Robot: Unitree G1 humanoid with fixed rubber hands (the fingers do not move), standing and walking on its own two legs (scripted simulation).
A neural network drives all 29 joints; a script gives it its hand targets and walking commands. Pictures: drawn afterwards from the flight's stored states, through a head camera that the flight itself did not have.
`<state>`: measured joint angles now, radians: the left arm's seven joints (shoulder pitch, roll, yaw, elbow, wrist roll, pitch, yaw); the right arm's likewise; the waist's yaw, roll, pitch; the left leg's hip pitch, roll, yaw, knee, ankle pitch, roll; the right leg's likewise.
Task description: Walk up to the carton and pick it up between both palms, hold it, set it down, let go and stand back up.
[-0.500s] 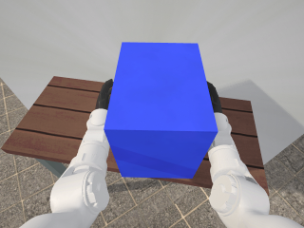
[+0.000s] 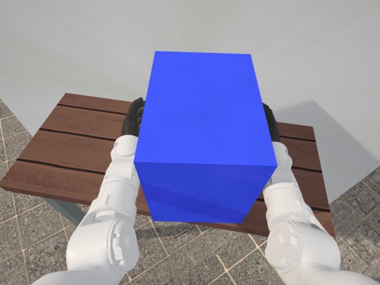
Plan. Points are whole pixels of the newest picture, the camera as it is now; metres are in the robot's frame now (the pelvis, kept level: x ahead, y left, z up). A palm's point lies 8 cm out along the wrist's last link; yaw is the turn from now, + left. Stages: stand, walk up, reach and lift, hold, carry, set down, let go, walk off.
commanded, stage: reach and lift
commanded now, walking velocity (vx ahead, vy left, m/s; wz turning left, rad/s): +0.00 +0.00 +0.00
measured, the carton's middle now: (199, 140) +0.40 -0.04 +0.05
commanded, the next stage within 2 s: none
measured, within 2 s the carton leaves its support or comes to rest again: leaves its support in 0.86 s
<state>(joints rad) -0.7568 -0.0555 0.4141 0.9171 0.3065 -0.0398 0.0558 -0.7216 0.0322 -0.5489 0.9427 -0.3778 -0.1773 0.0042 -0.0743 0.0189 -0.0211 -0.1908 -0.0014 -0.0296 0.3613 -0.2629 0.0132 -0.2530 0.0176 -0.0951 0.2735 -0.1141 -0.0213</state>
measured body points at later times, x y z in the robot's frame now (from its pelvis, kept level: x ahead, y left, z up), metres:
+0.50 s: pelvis +0.00 +0.00 +0.00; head +0.04 +0.01 +0.45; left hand +0.43 +0.11 +0.07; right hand +0.40 -0.19 +0.07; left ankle -0.05 +0.11 -0.75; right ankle +0.01 -0.11 -0.75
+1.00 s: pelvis -0.01 +0.00 +0.00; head +0.01 +0.01 +0.45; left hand +0.41 +0.12 +0.09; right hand +0.39 -0.18 +0.09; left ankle -0.05 +0.10 -0.75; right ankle +0.01 -0.11 -0.75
